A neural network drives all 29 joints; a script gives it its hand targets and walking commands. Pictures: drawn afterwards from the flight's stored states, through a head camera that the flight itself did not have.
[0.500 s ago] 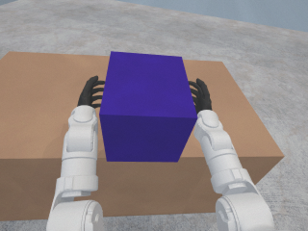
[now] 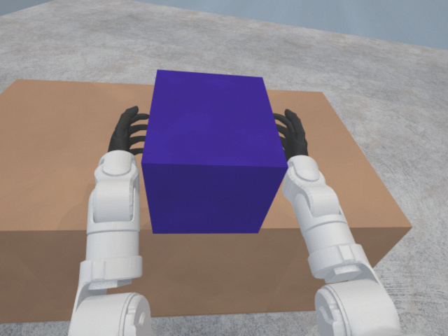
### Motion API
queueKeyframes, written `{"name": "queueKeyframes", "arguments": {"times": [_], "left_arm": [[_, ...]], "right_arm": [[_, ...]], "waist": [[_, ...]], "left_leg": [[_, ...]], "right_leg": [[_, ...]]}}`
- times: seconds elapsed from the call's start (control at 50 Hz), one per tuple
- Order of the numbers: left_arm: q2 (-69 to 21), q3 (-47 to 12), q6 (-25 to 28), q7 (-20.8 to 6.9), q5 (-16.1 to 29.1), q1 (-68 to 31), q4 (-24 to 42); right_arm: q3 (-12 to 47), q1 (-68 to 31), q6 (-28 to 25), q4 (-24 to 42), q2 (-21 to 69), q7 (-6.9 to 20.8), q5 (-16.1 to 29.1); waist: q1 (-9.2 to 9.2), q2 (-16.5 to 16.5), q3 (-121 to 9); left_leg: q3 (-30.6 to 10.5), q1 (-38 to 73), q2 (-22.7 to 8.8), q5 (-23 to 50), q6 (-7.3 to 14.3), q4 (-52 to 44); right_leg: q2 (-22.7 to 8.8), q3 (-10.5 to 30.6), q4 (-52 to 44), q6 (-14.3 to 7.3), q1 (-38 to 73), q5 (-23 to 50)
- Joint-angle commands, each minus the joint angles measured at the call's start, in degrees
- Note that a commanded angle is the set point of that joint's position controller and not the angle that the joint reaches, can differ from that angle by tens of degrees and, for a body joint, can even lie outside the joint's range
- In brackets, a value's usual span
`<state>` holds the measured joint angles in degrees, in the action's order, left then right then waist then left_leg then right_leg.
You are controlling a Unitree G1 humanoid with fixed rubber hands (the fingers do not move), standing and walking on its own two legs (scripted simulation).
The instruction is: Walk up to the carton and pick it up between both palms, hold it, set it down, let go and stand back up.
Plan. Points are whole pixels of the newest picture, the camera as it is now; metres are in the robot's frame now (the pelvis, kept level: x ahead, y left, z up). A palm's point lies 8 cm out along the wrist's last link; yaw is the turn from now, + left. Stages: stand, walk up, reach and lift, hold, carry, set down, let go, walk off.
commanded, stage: hold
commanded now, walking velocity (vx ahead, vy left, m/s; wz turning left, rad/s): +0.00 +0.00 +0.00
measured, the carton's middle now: (209, 153) +0.41 +0.00 +0.14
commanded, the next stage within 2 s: none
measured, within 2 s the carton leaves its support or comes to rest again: neither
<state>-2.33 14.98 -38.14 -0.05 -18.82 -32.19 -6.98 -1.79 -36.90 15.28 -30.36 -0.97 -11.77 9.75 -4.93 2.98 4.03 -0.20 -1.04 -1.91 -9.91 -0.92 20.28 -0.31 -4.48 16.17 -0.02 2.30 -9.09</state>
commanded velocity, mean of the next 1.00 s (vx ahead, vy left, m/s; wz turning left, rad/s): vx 0.00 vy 0.00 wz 0.00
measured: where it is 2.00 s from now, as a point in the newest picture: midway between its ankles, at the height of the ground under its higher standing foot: outside the picture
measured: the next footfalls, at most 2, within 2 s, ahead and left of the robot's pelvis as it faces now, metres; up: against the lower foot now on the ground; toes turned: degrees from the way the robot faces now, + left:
none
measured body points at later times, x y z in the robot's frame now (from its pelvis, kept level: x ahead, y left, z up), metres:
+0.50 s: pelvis -0.01 +0.00 +0.00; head -0.05 +0.04 +0.45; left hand +0.37 +0.16 +0.18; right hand +0.37 -0.13 +0.18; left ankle +0.03 +0.13 -0.75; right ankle +0.01 -0.12 -0.75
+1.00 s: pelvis +0.00 +0.00 +0.00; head -0.04 +0.03 +0.45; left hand +0.37 +0.16 +0.18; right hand +0.37 -0.14 +0.18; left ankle +0.03 +0.13 -0.75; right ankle +0.01 -0.12 -0.75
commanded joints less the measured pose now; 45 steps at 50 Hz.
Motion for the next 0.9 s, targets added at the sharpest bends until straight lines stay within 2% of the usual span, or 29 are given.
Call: {"name": "queueKeyframes", "arguments": {"times": [0.0, 0.1, 0.12, 0.16, 0.28, 0.48, 0.66, 0.88], "left_arm": [[-30.8, -26.8, 2.6, -8.9, 8.3, -36.8, 5.7], [-30.7, -26.1, 1.7, -9.2, 8.2, -37.2, 5.1], [-29.1, -22.9, 2.2, -9.8, 7.9, -38.5, 5.2], [-28.8, -22.8, 2.4, -10.5, 7.6, -37.8, 3.8], [-30.0, -23.1, 2.5, -10.6, 7.0, -39.2, 2.3], [-31.2, -25.4, 2.7, -9.7, 7.2, -38.1, 4.4], [-30.4, -26.2, 2.3, -9.3, 7.3, -36.0, 7.1], [-29.4, -25.6, 2.0, -10.2, 7.3, -35.0, 7.4]], "right_arm": [[21.1, -43.2, -3.5, 18.6, 31.6, 5.6, 2.8], [20.6, -44.0, -2.8, 18.0, 32.0, 5.5, 2.7], [21.9, -44.4, -2.7, 17.1, 32.3, 5.6, 2.6], [21.0, -43.9, -2.8, 16.2, 32.2, 5.6, 2.3], [17.7, -44.0, -3.6, 13.7, 31.5, 6.4, 0.8], [17.6, -43.5, -5.2, 14.5, 29.7, 6.9, 1.3], [20.6, -42.7, -5.4, 17.4, 29.7, 6.4, 2.7], [21.3, -41.2, -4.4, 18.4, 30.4, 5.7, 2.6]], "waist": [[-0.3, -4.1, -22.7], [-0.19, -3.9, -22.1], [1.52, -1.1, -23.1], [0.77, -1.9, -22.5], [-0.28, -3.7, -20.8], [-1.2, -6.0, -22.8], [-0.35, -5.3, -23.3], [-0.52, -3.8, -21.8]], "left_leg": [[1.9, 6.0, 3.9, 12.2, 0.2, -1.9], [2.2, 5.2, 3.9, 10.3, 0.4, -2.5], [2.7, 4.3, 5.0, 10.3, 1.1, -3.2], [2.6, 3.6, 4.8, 9.2, 0.8, -3.8], [2.7, 4.3, 4.2, 7.4, 0.3, -4.4], [2.0, 8.2, 3.6, 14.2, -1.4, -2.3], [2.0, 8.5, 3.9, 17.5, -1.3, -1.4], [2.4, 6.6, 4.3, 14.6, -0.6, -2.3]], "right_leg": [[3.1, -0.9, -1.0, 2.4, 2.6, 9.8], [3.0, -0.9, -1.2, 2.3, 2.5, 7.8], [2.3, -0.3, -2.1, 3.0, 5.2, 9.6], [2.3, -0.4, -1.5, 3.3, 5.6, 10.9], [2.7, -1.4, -2.3, 2.3, 2.4, 5.0], [3.4, -2.4, -1.9, 1.8, 1.8, 6.6], [3.4, -2.0, -1.5, 2.0, 3.7, 10.5], [2.9, -1.4, -1.6, 2.5, 5.3, 12.2]]}}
